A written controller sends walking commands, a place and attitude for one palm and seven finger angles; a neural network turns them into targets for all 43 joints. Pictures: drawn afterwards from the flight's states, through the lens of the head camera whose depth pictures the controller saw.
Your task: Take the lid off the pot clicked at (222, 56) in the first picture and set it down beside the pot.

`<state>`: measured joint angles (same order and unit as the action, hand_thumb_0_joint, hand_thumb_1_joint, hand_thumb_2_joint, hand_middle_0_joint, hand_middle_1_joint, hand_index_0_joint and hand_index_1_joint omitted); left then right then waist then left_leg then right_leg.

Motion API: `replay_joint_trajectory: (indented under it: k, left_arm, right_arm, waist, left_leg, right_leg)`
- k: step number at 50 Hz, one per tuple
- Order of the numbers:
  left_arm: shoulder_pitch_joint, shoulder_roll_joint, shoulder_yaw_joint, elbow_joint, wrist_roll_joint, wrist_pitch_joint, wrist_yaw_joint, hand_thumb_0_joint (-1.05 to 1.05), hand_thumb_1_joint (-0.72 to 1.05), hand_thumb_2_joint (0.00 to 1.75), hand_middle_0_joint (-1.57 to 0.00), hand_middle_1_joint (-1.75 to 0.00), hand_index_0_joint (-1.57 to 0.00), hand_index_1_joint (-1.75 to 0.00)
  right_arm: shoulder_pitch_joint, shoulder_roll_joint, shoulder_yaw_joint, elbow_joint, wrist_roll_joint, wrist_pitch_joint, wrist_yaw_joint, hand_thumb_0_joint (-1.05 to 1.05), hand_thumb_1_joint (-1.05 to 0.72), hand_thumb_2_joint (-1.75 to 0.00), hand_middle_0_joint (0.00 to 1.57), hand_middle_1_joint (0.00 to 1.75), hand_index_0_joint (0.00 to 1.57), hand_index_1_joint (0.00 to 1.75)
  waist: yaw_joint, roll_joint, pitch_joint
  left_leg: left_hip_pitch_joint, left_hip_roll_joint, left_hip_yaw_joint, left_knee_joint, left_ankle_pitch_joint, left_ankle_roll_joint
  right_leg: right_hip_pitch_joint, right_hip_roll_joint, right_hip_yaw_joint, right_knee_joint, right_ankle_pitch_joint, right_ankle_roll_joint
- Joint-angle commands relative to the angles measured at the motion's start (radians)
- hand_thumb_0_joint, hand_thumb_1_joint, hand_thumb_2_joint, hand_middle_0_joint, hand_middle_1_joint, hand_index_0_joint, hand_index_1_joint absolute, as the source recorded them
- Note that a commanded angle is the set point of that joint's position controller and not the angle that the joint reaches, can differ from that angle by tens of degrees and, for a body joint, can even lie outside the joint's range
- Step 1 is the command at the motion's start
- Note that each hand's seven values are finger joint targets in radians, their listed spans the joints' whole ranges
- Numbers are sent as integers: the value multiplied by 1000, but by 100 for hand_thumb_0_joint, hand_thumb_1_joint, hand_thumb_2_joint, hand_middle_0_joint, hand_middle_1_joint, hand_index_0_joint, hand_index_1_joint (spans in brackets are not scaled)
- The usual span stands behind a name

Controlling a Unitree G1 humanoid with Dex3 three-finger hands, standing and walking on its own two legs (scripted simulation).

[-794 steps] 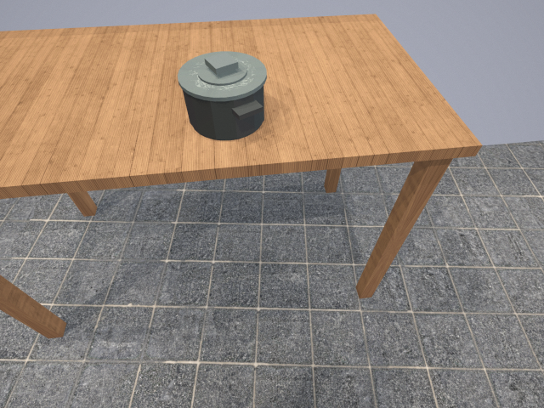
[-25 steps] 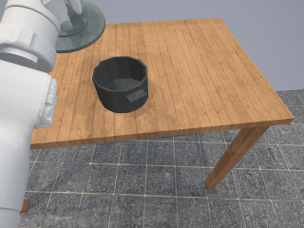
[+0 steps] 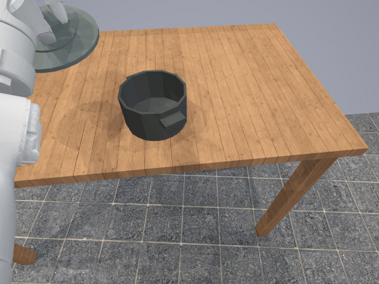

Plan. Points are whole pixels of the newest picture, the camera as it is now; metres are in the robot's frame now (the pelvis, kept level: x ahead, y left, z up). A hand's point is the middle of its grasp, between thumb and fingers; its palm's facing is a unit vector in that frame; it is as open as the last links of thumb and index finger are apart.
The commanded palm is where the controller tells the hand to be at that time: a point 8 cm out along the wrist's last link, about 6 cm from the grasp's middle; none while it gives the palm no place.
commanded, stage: move the lid sideways beside the pot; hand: left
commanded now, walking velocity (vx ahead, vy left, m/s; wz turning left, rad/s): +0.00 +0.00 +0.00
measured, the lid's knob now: (43, 24) +0.51 +0.23 +0.28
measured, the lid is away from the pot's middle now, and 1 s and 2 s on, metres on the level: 0.17 0.25 0.26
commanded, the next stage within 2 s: lower the lid onto the table in 0.82 s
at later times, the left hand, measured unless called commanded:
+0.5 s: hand (15, 17) +0.48 +0.26 +0.31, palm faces -0.20 -0.16 -0.97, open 7.5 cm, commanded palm +0.48 +0.27 +0.37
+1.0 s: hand out of the picture +0.47 +0.30 +0.30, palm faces -0.21 -0.21 -0.95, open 7.5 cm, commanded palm +0.49 +0.29 +0.37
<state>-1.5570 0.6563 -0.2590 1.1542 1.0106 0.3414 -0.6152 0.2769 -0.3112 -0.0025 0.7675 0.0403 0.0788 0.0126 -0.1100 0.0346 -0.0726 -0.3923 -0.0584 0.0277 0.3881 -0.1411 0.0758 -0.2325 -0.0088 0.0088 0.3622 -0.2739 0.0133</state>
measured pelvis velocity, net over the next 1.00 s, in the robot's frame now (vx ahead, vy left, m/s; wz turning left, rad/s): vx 0.00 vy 0.00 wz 0.01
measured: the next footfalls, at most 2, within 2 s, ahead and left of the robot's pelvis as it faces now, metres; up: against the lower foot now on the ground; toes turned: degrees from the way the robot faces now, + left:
none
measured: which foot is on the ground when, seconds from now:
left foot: down 0.00-1.00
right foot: down 0.00-1.00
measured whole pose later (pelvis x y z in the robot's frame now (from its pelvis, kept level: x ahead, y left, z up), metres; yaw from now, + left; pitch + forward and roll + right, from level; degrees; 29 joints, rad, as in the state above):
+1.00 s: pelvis +0.00 +0.00 +0.00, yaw +1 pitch +9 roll -1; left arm -1.58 0.80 -0.26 1.22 1.02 0.32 -0.63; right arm 0.27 -0.33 0.01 0.79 0.06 0.10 0.00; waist -0.10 0.03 -0.03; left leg -0.40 -0.06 0.01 0.39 -0.14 0.07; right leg -0.22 0.00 -0.01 0.33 -0.26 0.01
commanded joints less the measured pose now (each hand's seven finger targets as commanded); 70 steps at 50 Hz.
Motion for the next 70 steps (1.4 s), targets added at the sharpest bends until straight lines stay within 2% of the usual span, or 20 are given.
replay_joint_trajectory:
  k: [1, 3, 8, 12, 14, 18, 22, 31, 32, 34, 37, 38, 41, 48, 52, 54, 61, 63, 66, 70]
  left_arm:
    - [-571, 156, 4, -141, 12, 1, 47, 0, 59, 95, -76, -115, -86, -116]
    - [-686, 183, 8, -268, 17, -22, 53, 0, 59, 95, -76, -115, -86, -116]
    - [-639, 166, -3, -170, 19, -20, 49, 0, 59, 95, -76, -115, -86, -116]
    - [-700, 203, 8, -257, 23, -43, 56, 0, 59, 95, -76, -115, -86, -116]
    - [-612, 188, 7, -130, 31, -27, 51, 0, 59, 95, -76, -115, -86, -116]
    - [-659, 209, 14, -171, 37, -39, 55, 0, 59, 95, -76, -115, -86, -116]
    - [-643, 305, 63, -206, 51, -50, 54, 0, 59, 95, -76, -115, -86, -116]
    - [-556, 342, 81, -210, 47, -62, 40, 0, 59, 95, -76, -115, -86, -116]
    - [-559, 395, 114, -203, 62, -59, 43, 0, 59, 95, -76, -115, -86, -116]
    - [-550, 359, 82, -192, 54, -55, 37, 0, 59, 95, -76, -115, -86, -116]
    - [-556, 408, 106, -213, 59, -62, 36, 0, 59, 95, -76, -115, -86, -116]
    - [-540, 389, 94, -187, 58, -62, 34, 0, 59, 95, -76, -115, -86, -116]
    - [-595, 289, 26, -271, 20, -59, 27, 0, 59, 95, -76, -115, -86, -116]
    - [-614, 284, 22, -109, 26, -6, 28, 0, 59, 95, -76, -115, -86, -116]
    - [-716, 274, 8, -186, 30, 7, 39, 0, 59, 95, -76, -115, -86, -116]
    - [-599, 242, 6, -33, 37, 23, 40, 0, 59, 95, -76, -115, -86, -116]
    - [-600, 303, 50, -61, 43, 5, 56, 0, 59, 95, -76, -115, -86, -116]
    - [-579, 386, 98, -67, 60, -3, 61, 0, 59, 95, -76, -115, -86, -116]
    - [-562, 331, 64, -104, 35, -12, 55, 0, 59, 95, -76, -115, -86, -116]
    - [-515, 358, 80, -83, 41, -15, 56, 0, 59, 95, -76, -115, -86, -116]
  right_arm:
    - [42, -177, -54, -65, 13, -24, -18, 0, -90, -90, 20, 30, 20, 30]
    - [14, -170, -53, -78, 12, -34, -17, 0, -90, -90, 20, 30, 20, 30]
    - [19, -173, -47, -55, 17, -38, -21, 0, -90, -90, 20, 30, 20, 30]
    - [25, -175, -49, -55, 9, -48, -22, 0, -90, -90, 20, 30, 20, 30]
    - [36, -177, -48, -40, 13, -35, -23, 0, -90, -90, 20, 30, 20, 30]
    - [32, -177, -48, -49, 10, -32, -21, 0, -90, -90, 20, 30, 20, 30]
    - [40, -183, -49, -58, 2, -19, -22, 0, -90, -90, 20, 30, 20, 30]
    - [57, -183, -51, -91, 9, 3, -21, 0, -90, -90, 20, 30, 20, 30]
    - [54, -185, -52, -86, 7, 11, -22, 0, -90, -90, 20, 30, 20, 30]
    - [53, -183, -51, -90, 14, 18, -22, 0, -90, -90, 20, 30, 20, 30]
    - [59, -189, -51, -86, 11, 19, -26, 0, -90, -90, 20, 30, 20, 30]
    - [57, -183, -51, -91, 13, 18, -29, 0, -90, -90, 20, 30, 20, 30]
    - [59, -185, -52, -82, 23, 6, -26, 0, -90, -90, 20, 30, 20, 30]
    - [61, -191, -48, -39, 24, -4, -29, 0, -90, -90, 20, 30, 20, 30]
    - [62, -194, -48, -30, 16, -32, -30, 0, -90, -90, 20, 30, 20, 30]
    - [73, -189, -43, -23, 19, -32, -32, 0, -90, -90, 20, 30, 20, 30]
    - [107, -193, -47, -32, 7, -36, -33, 0, -90, -90, 20, 30, 20, 30]
    - [92, -193, -47, -51, 6, -25, -32, 0, -90, -90, 20, 30, 20, 30]
    - [111, -193, -54, -62, 12, -19, -26, 0, -90, -90, 20, 30, 20, 30]
    - [107, -192, -54, -77, 16, -4, -24, 0, -90, -90, 20, 30, 20, 30]
  waist:
    - [-13, 3, -328]
    - [-8, 39, -430]
    - [-13, 19, -365]
    - [-5, 63, -446]
    - [-12, -5, -365]
    - [-6, 30, -402]
    - [3, 14, -447]
    - [12, 49, -423]
    - [9, 29, -419]
    - [4, 27, -389]
    - [4, 41, -400]
    - [2, 19, -388]
    - [-2, 120, -401]
    - [-21, 44, -343]
    - [-18, 109, -431]
    - [-23, 32, -339]
    - [-16, 32, -409]
    - [-7, 9, -440]
    - [-7, 49, -423]
    - [-11, 37, -390]
  left_leg:
    - [456, 6, -59, 44, 345, 0]
    - [516, 5, -65, 54, 372, 3]
    - [484, 5, -73, 40, 315, 0]
    - [536, 8, -82, 46, 366, -8]
    - [477, 10, -82, 34, 317, -6]
    - [503, 9, -81, 42, 353, -7]
    - [486, 5, -64, 50, 400, -3]
    - [490, 12, -39, 76, 504, -4]
    - [481, 12, -42, 77, 485, 4]
    - [466, 14, -45, 71, 448, 5]
    - [474, 18, -40, 69, 441, 7]
    - [465, 16, -39, 74, 430, 13]
    - [539, 27, -48, 74, 487, 0]
    - [474, 14, -57, 41, 327, 8]
    - [553, 20, -74, 44, 388, -4]
    - [485, 20, -73, 42, 328, 1]
    - [490, 20, -56, 72, 447, -4]
    - [456, 8, -45, 84, 443, 9]
    - [470, 19, -35, 90, 505, -1]
    - [449, 15, -45, 95, 464, 5]
  right_leg:
    - [-152, 63, -36, -58, 257, -54]
    - [-129, 64, -25, -43, 271, -52]
    - [-159, 67, -35, -57, 224, -53]
    - [-142, 69, -34, -54, 234, -55]
    - [-155, 67, -43, -58, 216, -53]
    - [-147, 69, -38, -54, 228, -56]
    - [-86, 63, -28, -50, 300, -52]
    - [-72, 60, -28, -45, 362, -51]
    - [-72, 63, -22, -46, 353, -44]
    - [-85, 63, -27, -47, 329, -44]
    - [-77, 62, -23, -54, 329, -43]
    - [-76, 61, -24, -51, 330, -43]
    - [-123, 62, -34, -63, 314, -47]
    - [-119, 64, -39, -71, 270, -44]
    - [-125, 69, -37, -64, 275, -47]
    - [-146, 65, -44, -65, 251, -46]
    - [-98, 60, -37, -48, 356, -47]
    - [-53, 60, -23, -25, 392, -41]
    - [-71, 56, -29, -25, 419, -44]
    - [-93, 67, -29, -18, 367, -40]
